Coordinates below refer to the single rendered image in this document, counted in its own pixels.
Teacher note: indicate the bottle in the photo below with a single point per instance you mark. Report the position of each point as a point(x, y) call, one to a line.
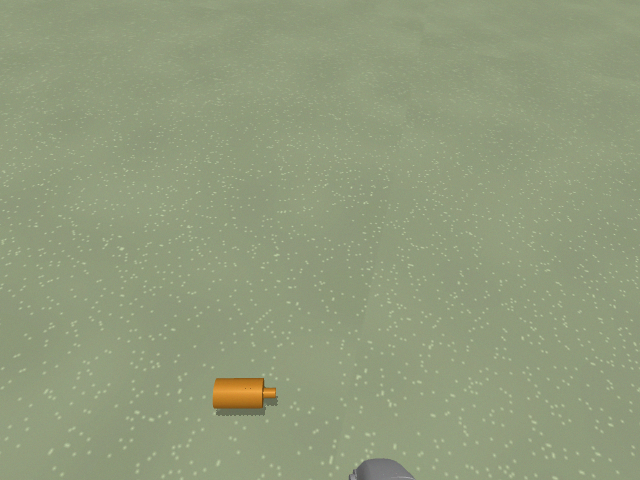
point(232, 393)

